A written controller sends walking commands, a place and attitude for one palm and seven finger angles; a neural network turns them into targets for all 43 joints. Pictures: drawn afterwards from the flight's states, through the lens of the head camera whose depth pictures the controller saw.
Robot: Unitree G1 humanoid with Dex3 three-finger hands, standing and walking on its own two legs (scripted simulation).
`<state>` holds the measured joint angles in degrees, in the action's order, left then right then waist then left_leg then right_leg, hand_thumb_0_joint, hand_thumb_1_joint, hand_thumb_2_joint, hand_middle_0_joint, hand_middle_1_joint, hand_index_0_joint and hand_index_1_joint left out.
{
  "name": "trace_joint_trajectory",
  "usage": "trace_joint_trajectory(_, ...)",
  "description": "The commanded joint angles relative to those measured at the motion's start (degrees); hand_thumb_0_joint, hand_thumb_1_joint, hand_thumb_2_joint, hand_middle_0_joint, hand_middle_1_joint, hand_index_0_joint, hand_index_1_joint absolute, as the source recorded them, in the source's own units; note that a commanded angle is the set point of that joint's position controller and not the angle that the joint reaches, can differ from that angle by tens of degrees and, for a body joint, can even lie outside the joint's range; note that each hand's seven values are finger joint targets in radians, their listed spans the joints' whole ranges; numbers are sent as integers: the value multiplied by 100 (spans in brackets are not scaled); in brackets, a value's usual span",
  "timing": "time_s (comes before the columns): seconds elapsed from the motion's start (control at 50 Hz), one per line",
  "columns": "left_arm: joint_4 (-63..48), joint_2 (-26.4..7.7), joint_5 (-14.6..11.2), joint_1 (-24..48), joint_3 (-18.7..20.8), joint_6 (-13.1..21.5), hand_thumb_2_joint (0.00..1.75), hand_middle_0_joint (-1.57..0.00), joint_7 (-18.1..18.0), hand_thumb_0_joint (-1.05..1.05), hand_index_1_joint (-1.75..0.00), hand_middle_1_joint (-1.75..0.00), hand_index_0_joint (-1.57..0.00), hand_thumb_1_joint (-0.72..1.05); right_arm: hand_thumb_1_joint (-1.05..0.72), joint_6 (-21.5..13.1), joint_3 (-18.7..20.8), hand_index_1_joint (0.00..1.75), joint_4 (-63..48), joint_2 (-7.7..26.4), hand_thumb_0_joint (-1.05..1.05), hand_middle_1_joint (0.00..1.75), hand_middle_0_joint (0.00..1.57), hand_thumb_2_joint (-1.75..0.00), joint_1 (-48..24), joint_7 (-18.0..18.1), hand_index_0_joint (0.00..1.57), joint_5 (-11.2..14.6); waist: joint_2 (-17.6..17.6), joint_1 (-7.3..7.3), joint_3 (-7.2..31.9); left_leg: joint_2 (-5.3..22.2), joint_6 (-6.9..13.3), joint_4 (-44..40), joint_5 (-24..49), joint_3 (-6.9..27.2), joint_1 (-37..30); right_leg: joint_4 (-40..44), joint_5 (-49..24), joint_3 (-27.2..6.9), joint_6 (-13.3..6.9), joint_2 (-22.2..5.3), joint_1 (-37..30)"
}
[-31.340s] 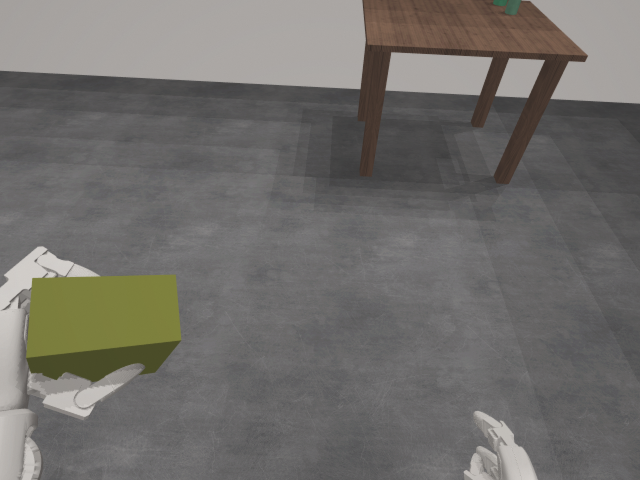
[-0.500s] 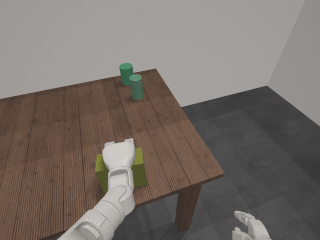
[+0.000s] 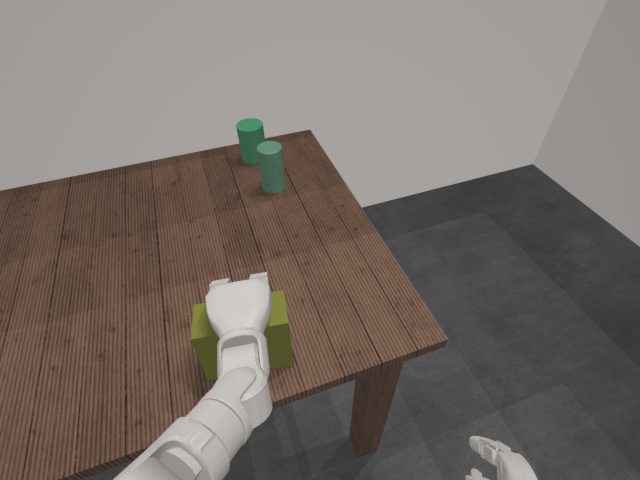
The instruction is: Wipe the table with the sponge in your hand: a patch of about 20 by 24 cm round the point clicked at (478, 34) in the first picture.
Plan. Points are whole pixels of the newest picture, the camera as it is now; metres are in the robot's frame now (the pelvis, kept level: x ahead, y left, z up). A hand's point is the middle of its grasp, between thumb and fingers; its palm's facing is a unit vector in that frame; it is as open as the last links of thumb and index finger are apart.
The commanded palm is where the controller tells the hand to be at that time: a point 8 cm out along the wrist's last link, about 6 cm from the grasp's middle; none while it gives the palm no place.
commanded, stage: wipe back along the third lane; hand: left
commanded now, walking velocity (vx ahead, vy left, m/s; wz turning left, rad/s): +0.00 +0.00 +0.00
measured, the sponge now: (247, 342) +0.33 +0.15 -0.05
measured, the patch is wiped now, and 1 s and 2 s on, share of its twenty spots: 1.00 1.00 1.00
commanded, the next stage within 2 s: slide back across to the middle lane in 0.20 s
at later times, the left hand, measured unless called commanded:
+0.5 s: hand (244, 327) +0.33 +0.15 -0.01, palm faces -0.05 -0.06 -1.00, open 10.5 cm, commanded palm +0.28 +0.15 +0.03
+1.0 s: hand (215, 342) +0.30 +0.18 -0.01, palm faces -0.06 -0.10 -0.99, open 10.5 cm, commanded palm +0.26 +0.19 +0.04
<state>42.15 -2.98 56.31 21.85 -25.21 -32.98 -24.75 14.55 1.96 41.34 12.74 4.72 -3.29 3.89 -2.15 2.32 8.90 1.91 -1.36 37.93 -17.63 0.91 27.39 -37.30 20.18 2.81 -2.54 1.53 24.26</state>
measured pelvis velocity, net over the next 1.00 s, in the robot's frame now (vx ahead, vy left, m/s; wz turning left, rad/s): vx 0.01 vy -0.01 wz -0.01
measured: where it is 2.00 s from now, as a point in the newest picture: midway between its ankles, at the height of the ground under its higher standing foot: outside the picture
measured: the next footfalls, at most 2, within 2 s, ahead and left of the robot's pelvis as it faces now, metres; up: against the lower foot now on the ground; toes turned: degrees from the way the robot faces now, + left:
none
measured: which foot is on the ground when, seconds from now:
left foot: down 0.00-1.00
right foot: down 0.00-1.00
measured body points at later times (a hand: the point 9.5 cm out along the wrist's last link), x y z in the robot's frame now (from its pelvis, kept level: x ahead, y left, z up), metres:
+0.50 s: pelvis -0.01 -0.01 +0.00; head -0.01 -0.03 +0.45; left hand +0.33 +0.15 +0.04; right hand +0.16 -0.24 -0.12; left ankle +0.01 +0.14 -0.72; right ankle -0.02 -0.09 -0.72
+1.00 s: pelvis +0.01 -0.01 +0.01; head +0.00 -0.04 +0.46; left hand +0.30 +0.18 +0.05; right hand +0.22 -0.24 -0.09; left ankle +0.01 +0.14 -0.72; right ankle -0.02 -0.09 -0.72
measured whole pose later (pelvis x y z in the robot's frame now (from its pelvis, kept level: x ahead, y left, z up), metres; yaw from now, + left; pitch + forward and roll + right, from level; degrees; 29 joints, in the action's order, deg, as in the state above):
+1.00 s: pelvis +0.01 -0.01 +0.01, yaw -1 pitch +4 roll +0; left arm 26.2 -10.0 57.6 7.1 -17.5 -26.8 -19.1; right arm 11.3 1.3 38.3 13.8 2.6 -0.8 4.2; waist -2.9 3.2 7.3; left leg 2.5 -1.8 33.3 -16.9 0.1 20.5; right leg -34.1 19.9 1.9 -3.4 2.2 18.4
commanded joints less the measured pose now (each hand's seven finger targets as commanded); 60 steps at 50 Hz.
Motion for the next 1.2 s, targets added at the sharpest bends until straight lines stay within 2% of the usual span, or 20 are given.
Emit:
trace_joint_trajectory(0.0,-84,219,-139,1115,-2,37,130,-120,115,0,-160,-160,-120,10,-90,-305,178,30,-832,666,0,30,20,-90,-904,-1,20,32,743,-100,773,-316,302,-318,929,-162,-589,640,-1581,-3,-164,94,-213)
trace_joint_trajectory(0.04,13,31,-143,1110,245,70,130,-120,96,0,-160,-160,-120,10,-90,-318,191,30,-798,685,0,30,20,-90,-886,28,20,8,810,-17,888,-313,292,-327,932,-138,-521,657,-1596,-45,-179,112,-259)
trace_joint_trajectory(0.12,209,242,-113,1342,46,153,130,-120,47,0,-160,-160,-120,10,-90,-344,186,30,-756,659,0,30,20,-90,-796,36,20,13,812,-148,789,-315,301,-288,834,-162,-511,637,-1479,-27,-152,88,-131)
trace_joint_trajectory(0.14,217,134,-146,1189,220,167,130,-120,45,0,-160,-160,-120,10,-90,-357,206,30,-771,668,0,30,20,-90,-823,40,20,-11,873,-40,881,-305,299,-314,872,-136,-479,673,-1534,-44,-165,108,-196)
trace_joint_trajectory(0.22,326,293,-148,1400,33,208,130,-120,-5,0,-160,-160,-120,10,-90,-363,191,30,-776,643,0,30,20,-90,-789,36,20,6,796,-160,755,-321,306,-283,734,-183,-462,689,-1353,-40,-131,71,-94)
trace_joint_trajectory(0.24,316,81,-180,1390,267,215,130,-120,-10,0,-160,-160,-120,10,-90,-371,200,30,-755,660,0,30,20,-90,-802,49,20,-5,803,-81,817,-312,296,-318,704,-144,-420,725,-1307,-69,-147,95,-120)
trace_joint_trajectory(0.3,317,129,-180,1603,187,237,130,-120,-34,0,-160,-160,-120,10,-90,-384,188,30,-743,643,0,30,20,-90,-744,71,20,1,767,-169,840,-329,317,-290,702,-191,-474,723,-1353,-83,-113,60,-156)
trace_joint_trajectory(0.34,150,-411,-194,1264,744,254,130,-120,-47,0,-160,-160,-120,10,-90,-374,204,30,-778,684,0,30,20,-90,-788,99,20,-21,807,53,1091,-327,300,-340,852,-148,-487,728,-1546,-145,-142,77,-436)
trace_joint_trajectory(0.36,-75,-253,-214,1201,521,284,130,-120,-37,0,-160,-160,-120,10,-90,-374,186,30,-857,652,0,30,20,-90,-821,113,20,-6,723,-4,1188,-346,323,-341,885,-216,-573,731,-1618,-163,-97,31,-564)
trace_joint_trajectory(0.42,-340,-364,-153,1030,537,261,130,-120,-8,0,-160,-160,-120,10,-90,-377,171,30,-907,643,0,30,20,-90,-873,120,20,23,705,1,950,-347,325,-421,856,-220,-625,829,-1546,-165,-94,33,-573)
trace_joint_trajectory(0.44,-440,-625,-140,882,818,239,130,-120,2,0,-160,-160,-120,10,-90,-373,183,30,-922,666,0,30,20,-90,-904,125,20,20,720,107,995,-343,317,-469,937,-178,-650,861,-1637,-195,-129,60,-673)
trace_joint_trajectory(0.5,-877,-556,-120,691,607,187,130,-120,74,0,-160,-160,-120,10,-90,-403,157,30,-1017,655,0,30,20,-90,-975,114,20,46,639,75,917,-371,343,-520,988,-232,-799,906,-1716,-179,-99,36,-789)
trace_joint_trajectory(0.54,-1045,-1068,-119,444,1086,141,130,-120,120,0,-160,-160,-120,10,-90,-408,148,30,-1020,703,0,30,20,-90,-1069,153,20,47,689,205,890,-382,334,-598,1025,-189,-794,967,-1755,-249,-120,53,-928)
trace_joint_trajectory(0.56,-1164,-848,-79,525,779,134,130,-120,164,0,-160,-160,-120,10,-90,-416,112,30,-1044,686,0,30,20,-90,-1080,165,20,63,660,105,789,-393,349,-615,992,-220,-835,948,-1743,-221,-93,33,-898)
trace_joint_trajectory(0.68,-1546,-948,14,161,802,220,130,-120,370,0,-160,-160,-120,10,-90,-493,117,30,-1080,703,0,30,20,-90,-1115,180,20,72,605,122,718,-395,360,-611,1202,-231,-1047,930,-2035,-214,-116,35,-927)
trace_joint_trajectory(0.94,-2200,-1621,185,-682,1436,442,130,-120,523,0,-160,-160,-120,10,-90,-615,115,30,-1193,754,0,30,20,-90,-1197,257,20,44,478,257,798,-442,346,-571,1503,-218,-1123,848,-2823,-415,-128,9,-1151)
trace_joint_trajectory(1.02,-2299,-1554,188,-765,1333,509,130,-120,580,0,-160,-160,-120,10,-90,-658,104,30,-1210,748,0,30,20,-90,-1122,282,20,40,539,174,711,-447,371,-506,1525,-258,-1134,819,-2997,-365,-91,-19,-1109)
trace_joint_trajectory(1.04,-2254,-1756,180,-782,1567,513,130,-120,597,0,-160,-160,-120,10,-90,-662,107,30,-1183,777,0,30,20,-90,-1128,301,20,33,609,210,753,-442,359,-538,1527,-201,-1105,833,-2965,-422,-117,14,-1129)
trace_joint_trajectory(1.08,-2112,-1688,193,-508,1464,564,130,-120,613,0,-160,-160,-120,10,-90,-671,90,30,-1116,779,0,30,20,-90,-1038,344,20,36,705,68,530,-436,376,-511,1346,-235,-1009,859,-2762,-381,-59,-11,-954)
trace_joint_trajectory(1.18,-1828,-1871,259,-134,1630,763,130,-120,622,0,-160,-160,-120,10,-90,-726,114,30,-1040,803,0,30,20,-90,-857,432,20,13,550,25,592,-441,391,-435,1157,-222,-890,835,-2320,-350,-58,-13,-755)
